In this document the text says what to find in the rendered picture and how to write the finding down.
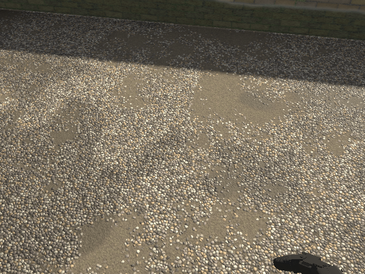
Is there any robot right hand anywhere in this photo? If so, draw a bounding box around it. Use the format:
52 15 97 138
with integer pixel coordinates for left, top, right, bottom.
273 252 343 274

